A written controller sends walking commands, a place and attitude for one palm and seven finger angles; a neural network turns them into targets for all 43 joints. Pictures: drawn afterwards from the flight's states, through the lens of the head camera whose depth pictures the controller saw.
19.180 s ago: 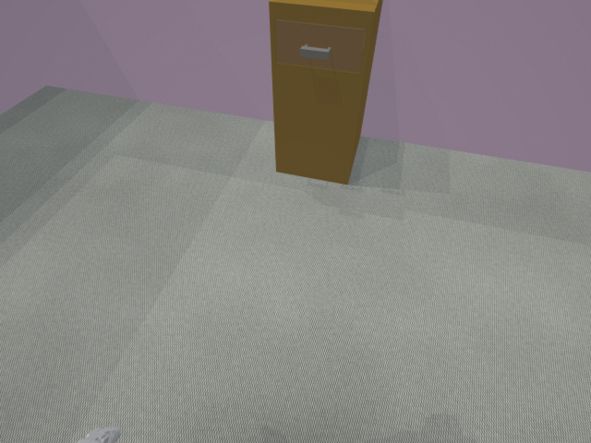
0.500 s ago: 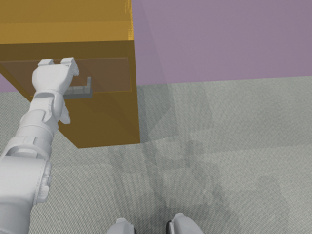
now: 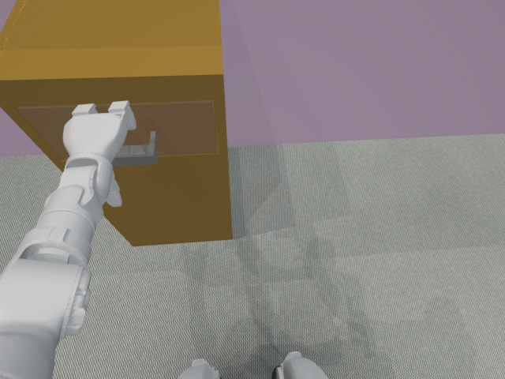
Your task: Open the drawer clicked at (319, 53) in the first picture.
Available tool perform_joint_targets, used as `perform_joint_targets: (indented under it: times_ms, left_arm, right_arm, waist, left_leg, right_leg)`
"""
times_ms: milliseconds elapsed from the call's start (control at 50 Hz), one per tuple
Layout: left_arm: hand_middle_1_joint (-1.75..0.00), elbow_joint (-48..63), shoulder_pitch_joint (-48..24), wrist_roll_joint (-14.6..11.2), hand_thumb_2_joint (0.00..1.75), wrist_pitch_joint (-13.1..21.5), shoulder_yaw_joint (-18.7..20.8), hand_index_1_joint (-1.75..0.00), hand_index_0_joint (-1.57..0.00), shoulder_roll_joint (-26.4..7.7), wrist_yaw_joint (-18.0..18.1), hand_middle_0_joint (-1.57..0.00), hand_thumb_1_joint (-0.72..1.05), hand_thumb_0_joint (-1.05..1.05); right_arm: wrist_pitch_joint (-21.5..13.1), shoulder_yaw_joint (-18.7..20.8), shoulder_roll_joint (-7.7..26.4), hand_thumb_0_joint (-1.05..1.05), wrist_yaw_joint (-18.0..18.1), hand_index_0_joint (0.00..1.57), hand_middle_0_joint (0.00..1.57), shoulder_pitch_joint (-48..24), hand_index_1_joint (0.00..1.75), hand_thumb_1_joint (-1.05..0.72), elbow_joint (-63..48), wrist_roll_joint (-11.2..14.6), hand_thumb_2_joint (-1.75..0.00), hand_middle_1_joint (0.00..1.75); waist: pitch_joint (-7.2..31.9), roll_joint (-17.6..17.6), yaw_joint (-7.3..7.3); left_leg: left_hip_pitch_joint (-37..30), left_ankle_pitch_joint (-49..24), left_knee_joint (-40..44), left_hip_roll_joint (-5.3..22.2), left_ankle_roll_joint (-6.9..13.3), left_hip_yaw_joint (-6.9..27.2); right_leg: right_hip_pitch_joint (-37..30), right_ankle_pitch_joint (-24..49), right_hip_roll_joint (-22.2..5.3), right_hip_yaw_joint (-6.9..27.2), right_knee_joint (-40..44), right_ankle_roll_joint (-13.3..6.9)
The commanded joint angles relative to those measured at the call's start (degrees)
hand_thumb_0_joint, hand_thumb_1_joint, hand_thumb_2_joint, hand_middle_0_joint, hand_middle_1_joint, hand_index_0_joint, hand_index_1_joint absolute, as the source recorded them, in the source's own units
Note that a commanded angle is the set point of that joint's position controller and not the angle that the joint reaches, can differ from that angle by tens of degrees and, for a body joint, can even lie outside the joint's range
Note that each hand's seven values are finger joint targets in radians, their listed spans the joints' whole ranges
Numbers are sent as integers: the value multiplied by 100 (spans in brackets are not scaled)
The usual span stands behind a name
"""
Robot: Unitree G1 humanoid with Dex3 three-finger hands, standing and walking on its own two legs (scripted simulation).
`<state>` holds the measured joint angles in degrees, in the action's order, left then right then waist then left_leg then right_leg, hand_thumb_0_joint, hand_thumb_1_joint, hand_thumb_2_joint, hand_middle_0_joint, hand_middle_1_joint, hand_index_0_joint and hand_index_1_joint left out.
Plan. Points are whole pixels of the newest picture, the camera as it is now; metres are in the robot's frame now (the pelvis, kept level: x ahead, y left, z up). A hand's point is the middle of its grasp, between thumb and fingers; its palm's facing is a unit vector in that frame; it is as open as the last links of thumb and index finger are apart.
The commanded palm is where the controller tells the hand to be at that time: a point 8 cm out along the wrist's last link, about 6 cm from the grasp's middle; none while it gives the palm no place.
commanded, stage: re-aim the fingers above the handle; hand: left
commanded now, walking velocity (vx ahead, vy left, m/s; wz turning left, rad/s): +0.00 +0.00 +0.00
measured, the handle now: (128, 146) +0.55 +0.21 -0.05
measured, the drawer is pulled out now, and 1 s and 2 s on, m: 0.00 0.00 0.00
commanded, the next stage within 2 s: lower the fingers behind the handle in 0.18 s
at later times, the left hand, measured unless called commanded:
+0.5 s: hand (120, 158) +0.49 +0.20 +0.00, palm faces -0.12 -0.03 -0.99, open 13.8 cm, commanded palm +0.48 +0.20 +0.05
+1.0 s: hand (122, 167) +0.50 +0.21 -0.04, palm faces -0.10 -0.03 -0.99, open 13.8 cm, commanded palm +0.49 +0.20 +0.01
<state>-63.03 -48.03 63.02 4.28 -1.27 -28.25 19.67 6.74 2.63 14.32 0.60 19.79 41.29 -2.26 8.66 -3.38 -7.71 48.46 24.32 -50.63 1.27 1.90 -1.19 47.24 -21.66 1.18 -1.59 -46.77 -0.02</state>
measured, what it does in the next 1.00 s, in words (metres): stands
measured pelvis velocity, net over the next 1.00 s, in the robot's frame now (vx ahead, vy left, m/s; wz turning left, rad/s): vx -0.01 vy -0.01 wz -0.01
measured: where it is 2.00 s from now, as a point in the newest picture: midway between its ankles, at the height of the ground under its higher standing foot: outside the picture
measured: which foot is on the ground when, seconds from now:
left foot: down 0.00-1.00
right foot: down 0.00-1.00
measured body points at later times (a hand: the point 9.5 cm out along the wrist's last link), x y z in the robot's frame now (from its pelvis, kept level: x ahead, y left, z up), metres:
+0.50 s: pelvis -0.01 -0.01 +0.00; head +0.12 -0.01 +0.43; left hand +0.49 +0.20 +0.05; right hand -0.03 -0.28 -0.13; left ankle -0.01 +0.10 -0.69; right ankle -0.01 -0.13 -0.69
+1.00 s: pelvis -0.01 -0.01 -0.03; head +0.13 +0.00 +0.40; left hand +0.50 +0.21 +0.02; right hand -0.03 -0.28 -0.15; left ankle -0.01 +0.10 -0.69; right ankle -0.01 -0.13 -0.69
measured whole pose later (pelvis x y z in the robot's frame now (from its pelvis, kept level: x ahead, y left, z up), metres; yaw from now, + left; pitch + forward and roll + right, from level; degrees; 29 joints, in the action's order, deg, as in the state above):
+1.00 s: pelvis -0.01 -0.01 -0.03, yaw +0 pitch +27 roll -3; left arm -66.9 -51.8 64.1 5.0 0.3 -31.0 20.5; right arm 4.3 1.7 14.5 1.0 19.8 41.9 -3.1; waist 9.5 -3.5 -9.7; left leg 59.8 26.7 -59.4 2.0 1.5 -0.5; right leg 58.6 -24.0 1.7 -2.2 -55.5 -0.5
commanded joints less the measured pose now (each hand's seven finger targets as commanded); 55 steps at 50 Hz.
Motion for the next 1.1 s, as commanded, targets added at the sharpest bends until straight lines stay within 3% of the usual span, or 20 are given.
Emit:
perform_joint_targets:
  times_ms: [0, 40, 80, 200, 260, 280, 340, 420, 460, 500, 560, 600, 700, 740, 780, 840, 880, 920, 980, 1080]
  left_arm:
    - [-120, 965, -2551, -78, 30, -69, 175, -120, -30, -1183, 213, -30, -50, 0]
    - [-120, 1046, -2714, -56, 30, -39, 250, -120, -30, -1355, 206, -30, -50, 0]
    - [-120, 989, -2711, -52, 30, -35, 118, -120, -30, -1199, 187, -30, -50, 0]
    - [-120, 990, -2732, -38, 30, -43, 282, -120, -30, -1326, 278, -30, -50, 0]
    - [-120, 879, -2530, -14, 30, -161, 485, -120, -30, -1641, 303, -30, -50, 0]
    - [-120, 821, -2503, -14, 30, -196, 312, -120, -30, -1422, 287, -30, -50, 0]
    - [-120, 599, -2479, -40, 30, -247, 195, -120, -30, -1298, 213, -30, -50, 0]
    - [-120, 882, -2630, -37, 30, 5, 287, -120, -30, -1457, 128, -30, -50, 0]
    - [-120, 780, -2502, -16, 30, 88, 431, -120, -30, -1637, 148, -30, -50, 0]
    - [-120, 832, -2713, 28, 30, 168, 314, -120, -30, -1458, 224, -30, -50, 0]
    - [-120, 984, -2620, 55, 30, 193, 531, -120, -30, -1677, 386, -30, -50, 0]
    - [-120, 891, -2607, 54, 30, 116, 461, -120, -30, -1543, 452, -30, -50, 0]
    - [-120, 723, -2795, 33, 30, -102, 405, -120, -30, -1561, 508, -30, -50, 0]
    - [-120, 675, -2763, 39, 30, -119, 461, -120, -30, -1736, 438, -30, -50, 0]
    - [-120, 739, -2895, 50, 30, -72, 310, -120, -30, -1578, 385, -30, -50, 0]
    - [-120, 653, -2699, 51, 30, 13, 453, -120, -30, -1725, 340, -30, -50, 0]
    - [-120, 599, -2763, 55, 30, 32, 297, -120, -30, -1515, 320, -30, -50, 0]
    - [-120, 614, -2575, 49, 30, 68, 525, -120, -30, -1779, 321, -30, -50, 0]
    - [-120, 624, -2512, 101, 30, 80, 459, -120, -30, -1658, 358, -30, -50, 0]
    - [-120, 458, -2680, 119, 30, -59, 383, -120, -30, -1614, 449, -30, -50, 0]
  right_arm:
    - [-51, 350, 990, 0, 87, 20, 20, 1014, 30, -90, -192, 26, -90, 30]
    - [-76, 345, 1007, 0, 110, 20, 20, 1057, 30, -90, -179, 26, -90, 30]
    - [-94, 341, 988, 0, 118, 20, 20, 1048, 30, -90, -200, 33, -90, 30]
    - [-120, 337, 989, 0, 100, 20, 20, 1056, 30, -90, -166, -10, -90, 30]
    - [-91, 304, 1031, 0, 94, 20, 20, 1047, 30, -90, -174, -1, -90, 30]
    - [-98, 305, 1010, 0, 88, 20, 20, 1049, 30, -90, -195, 4, -90, 30]
    - [-106, 303, 1027, 0, 96, 20, 20, 1077, 30, -90, -168, 30, -90, 30]
    - [-159, 326, 1012, 0, 143, 20, 20, 1140, 30, -90, -165, 12, -90, 30]
    - [-164, 305, 1025, 0, 163, 20, 20, 1104, 30, -90, -143, 0, -90, 30]
    - [-204, 319, 991, 0, 158, 20, 20, 1118, 30, -90, -110, -17, -90, 30]
    - [-223, 339, 1024, 0, 132, 20, 20, 1136, 30, -90, -108, -61, -90, 30]
    - [-223, 337, 1003, 0, 95, 20, 20, 1129, 30, -90, -70, -66, -90, 30]
    - [-223, 310, 1031, 0, 86, 20, 20, 1113, 30, -90, -26, -53, -90, 30]
    - [-222, 285, 1056, 0, 106, 20, 20, 1131, 30, -90, -31, -42, -90, 30]
    - [-246, 285, 1031, 0, 133, 20, 20, 1118, 30, -90, -51, -40, -90, 30]
    - [-266, 268, 1040, 0, 145, 20, 20, 1141, 30, -90, -25, -60, -90, 30]
    - [-285, 270, 1016, 0, 138, 20, 20, 1146, 30, -90, -29, -68, -90, 30]
    - [-268, 252, 1046, 0, 133, 20, 20, 1145, 30, -90, -52, -79, -90, 30]
    - [-259, 262, 1035, 0, 106, 20, 20, 1137, 30, -90, -66, -90, -90, 30]
    - [-251, 245, 1054, 0, 85, 20, 20, 1154, 30, -90, -53, -84, -90, 30]
  waist:
    - [2410, -191, -184]
    - [2477, -294, -170]
    - [2405, -287, -214]
    - [2584, -401, -151]
    - [2639, -274, -42]
    - [2576, -300, -89]
    - [2280, -80, -185]
    - [2672, -265, -172]
    - [2494, -116, -158]
    - [2484, -220, -236]
    - [2881, -363, -147]
    - [2926, -393, -165]
    - [2806, -211, -282]
    - [2836, -261, -258]
    - [2786, -398, -327]
    - [2878, -411, -264]
    - [2714, -464, -335]
    - [2939, -423, -236]
    - [2901, -446, -235]
    - [2760, -365, -344]
  left_leg:
    - [-2052, -2765, 358, -151, 10, 230]
    - [-2022, -2639, 356, -165, 22, 220]
    - [-2004, -2576, 368, -170, 22, 238]
    - [-2013, -2738, 299, -171, 16, 218]
    - [-1774, -2684, 318, -191, 30, 169]
    - [-1751, -2675, 324, -193, 32, 157]
    - [-1509, -2351, 329, -190, 64, 124]
    - [-1582, -2355, 211, -206, 78, 133]
    - [-1340, -2239, 139, -202, 88, 131]
    - [-1329, -2270, 63, -187, 78, 169]
    - [-1436, -2463, -81, -177, 60, 173]
    - [-1432, -2593, -149, -174, 38, 197]
    - [-1166, -2308, -205, -188, 79, 167]
    - [-1122, -2215, -219, -199, 80, 186]
    - [-1152, -2163, -260, -190, 81, 193]
    - [-1174, -2282, -358, -167, 66, 243]
    - [-1077, -2261, -421, -154, 67, 227]
    - [-1021, -2361, -494, -157, 67, 236]
    - [-985, -2392, -566, -138, 51, 257]
    - [-722, -2179, -659, -130, 58, 285]
  right_leg:
    - [-861, 1938, 259, -88, 419, -174]
    - [-883, 1908, 244, -53, 418, -173]
    - [-810, 1830, 252, -64, 435, -176]
    - [-820, 1927, 257, -60, 355, -186]
    - [-1073, 2064, 242, -39, 316, -174]
    - [-1050, 2078, 248, -43, 332, -174]
    - [-972, 1935, 240, -24, 394, -147]
    - [-976, 1957, 224, 34, 296, -153]
    - [-892, 1883, 218, 44, 226, -146]
    - [-659, 1819, 215, 18, 150, -162]
    - [-631, 1931, 226, 18, 0, -159]
    - [-555, 1989, 233, -14, -74, -171]
    - [-570, 1919, 231, 7, -54, -139]
    - [-555, 1837, 228, 3, -81, -137]
    - [-361, 1721, 228, -8, -99, -134]
    - [-244, 1732, 234, -32, -224, -149]
    - [-77, 1691, 235, -46, -252, -148]
    - [-165, 1801, 241, -31, -356, -148]
    - [-7, 1758, 254, -63, -433, -161]
    - [222, 1546, 255, -95, -537, -154]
